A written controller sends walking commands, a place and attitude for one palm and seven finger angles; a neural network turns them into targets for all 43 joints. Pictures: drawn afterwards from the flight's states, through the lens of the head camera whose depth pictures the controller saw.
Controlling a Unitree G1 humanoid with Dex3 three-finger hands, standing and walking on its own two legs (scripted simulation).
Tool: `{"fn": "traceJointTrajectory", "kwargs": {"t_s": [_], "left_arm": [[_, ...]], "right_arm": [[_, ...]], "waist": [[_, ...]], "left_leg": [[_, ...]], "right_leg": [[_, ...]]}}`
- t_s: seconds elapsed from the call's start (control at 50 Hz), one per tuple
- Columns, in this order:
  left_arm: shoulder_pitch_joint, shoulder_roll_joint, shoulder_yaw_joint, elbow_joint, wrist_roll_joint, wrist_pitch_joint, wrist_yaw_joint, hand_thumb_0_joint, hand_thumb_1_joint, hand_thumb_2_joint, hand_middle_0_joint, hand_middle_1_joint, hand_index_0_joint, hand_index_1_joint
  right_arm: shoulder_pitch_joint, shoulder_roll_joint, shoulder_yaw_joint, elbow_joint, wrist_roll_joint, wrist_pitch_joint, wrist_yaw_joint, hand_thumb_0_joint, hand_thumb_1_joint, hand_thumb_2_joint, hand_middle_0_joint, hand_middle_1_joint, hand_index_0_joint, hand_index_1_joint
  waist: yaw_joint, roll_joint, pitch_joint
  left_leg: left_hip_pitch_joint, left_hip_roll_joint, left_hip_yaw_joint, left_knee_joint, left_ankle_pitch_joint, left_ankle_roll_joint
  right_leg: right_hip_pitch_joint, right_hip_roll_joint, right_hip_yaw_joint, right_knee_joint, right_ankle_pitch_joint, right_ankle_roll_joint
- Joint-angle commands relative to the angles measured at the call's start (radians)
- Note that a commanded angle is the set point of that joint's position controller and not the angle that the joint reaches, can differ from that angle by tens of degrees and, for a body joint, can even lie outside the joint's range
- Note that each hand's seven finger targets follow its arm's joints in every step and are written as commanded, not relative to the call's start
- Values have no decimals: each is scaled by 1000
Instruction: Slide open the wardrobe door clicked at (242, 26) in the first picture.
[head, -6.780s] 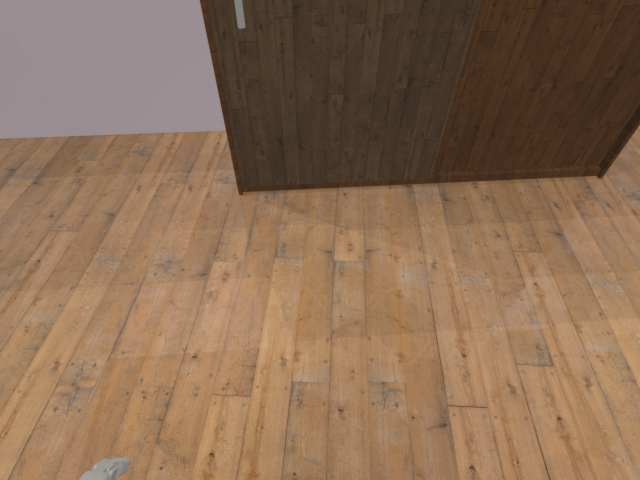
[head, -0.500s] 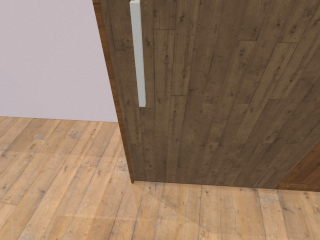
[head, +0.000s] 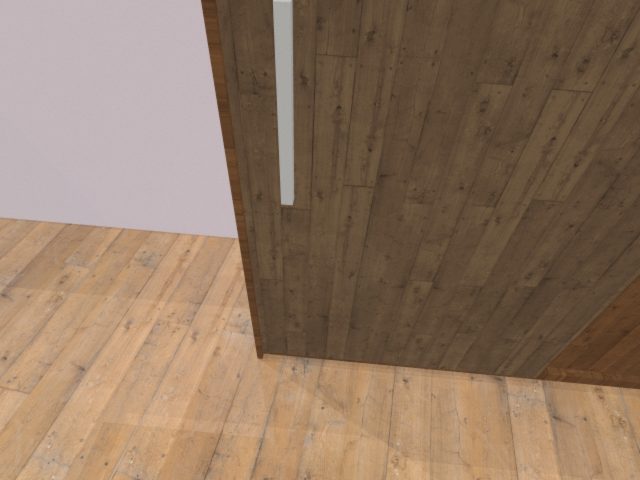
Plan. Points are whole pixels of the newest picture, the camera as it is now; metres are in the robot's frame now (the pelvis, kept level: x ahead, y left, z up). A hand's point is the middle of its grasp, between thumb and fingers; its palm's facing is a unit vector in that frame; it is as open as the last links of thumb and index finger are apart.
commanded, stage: look again from close up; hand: left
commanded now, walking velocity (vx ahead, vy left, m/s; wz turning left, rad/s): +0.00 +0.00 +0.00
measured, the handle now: (287, 113) +0.62 +0.10 +0.17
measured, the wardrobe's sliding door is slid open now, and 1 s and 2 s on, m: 0.00 0.00 0.00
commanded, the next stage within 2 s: shuffle to correct the standing spot in 1.72 s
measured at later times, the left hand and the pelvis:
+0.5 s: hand out of the picture -0.02 +0.16 -0.18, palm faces +0.04 -0.99 -0.15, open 7.4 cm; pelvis +0.00 +0.00 +0.00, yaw +0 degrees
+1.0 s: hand out of the picture -0.01 +0.17 -0.18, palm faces +0.03 -0.99 -0.16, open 7.4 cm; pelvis +0.01 +0.01 +0.00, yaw -1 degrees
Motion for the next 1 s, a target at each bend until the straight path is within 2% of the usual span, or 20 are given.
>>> {"fn": "traceJointTrajectory", "kwargs": {"t_s": [0.0,0.02,0.12,0.26,0.38,0.48,0.74,0.82,0.94,0.98], "left_arm": [[65,87,24,-28,3,-22,7,0,900,900,-200,-300,-200,-300],[64,84,24,-27,2,-22,7,0,900,900,-200,-300,-200,-300],[68,76,25,-21,4,-21,8,0,900,900,-200,-300,-200,-300],[69,68,29,-23,5,-21,8,0,900,900,-200,-300,-200,-300],[67,67,31,-26,6,-21,7,0,900,900,-200,-300,-200,-300],[66,65,32,-28,6,-23,6,0,900,900,-200,-300,-200,-300],[60,69,33,-28,7,-22,5,0,900,900,-200,-300,-200,-300],[59,68,32,-28,6,-25,5,0,900,900,-200,-300,-200,-300],[51,69,30,-24,5,-26,5,0,900,900,-200,-300,-200,-300],[50,65,30,-19,4,-26,5,0,900,900,-200,-300,-200,-300]], "right_arm": [[39,-101,-25,-33,2,-19,-8,0,-900,-900,200,300,200,300],[37,-101,-24,-32,2,-20,-9,0,-900,-900,200,300,200,300],[36,-93,-26,-25,2,-18,-9,0,-900,-900,200,300,200,300],[33,-85,-29,-23,1,-16,-9,0,-900,-900,200,300,200,300],[31,-85,-31,-26,-1,-15,-8,0,-900,-900,200,300,200,300],[27,-86,-32,-27,0,-18,-8,0,-900,-900,200,300,200,300],[19,-90,-31,-24,-1,-16,-8,0,-900,-900,200,300,200,300],[20,-89,-30,-23,0,-19,-7,0,-900,-900,200,300,200,300],[10,-89,-28,-18,1,-22,-8,0,-900,-900,200,300,200,300],[8,-89,-29,-18,1,-22,-8,0,-900,-900,200,300,200,300]], "waist": [[0,2,85],[-1,21,88],[3,30,105],[2,6,100],[1,20,105],[1,22,83],[4,19,99],[2,10,73],[3,23,73],[2,10,75]], "left_leg": [[-41,63,-93,-145,-204,9],[-42,63,-94,-148,-205,8],[-61,66,-100,-161,-226,7],[-57,63,-96,-155,-227,7],[-55,62,-94,-155,-231,7],[-41,67,-96,-157,-209,8],[-53,67,-97,-166,-226,9],[-29,66,-90,-153,-183,10],[-23,70,-87,-157,-160,8],[-11,69,-84,-156,-156,8]], "right_leg": [[-54,-50,90,-145,-162,-47],[-55,-50,92,-143,-155,-47],[-50,-46,84,-139,-147,-45],[-61,-47,88,-144,-160,-46],[-72,-47,92,-149,-170,-45],[-56,-46,88,-140,-132,-46],[-56,-44,88,-143,-141,-44],[-44,-48,88,-138,-109,-46],[-29,-48,87,-132,-74,-45],[-39,-47,87,-134,-80,-44]]}}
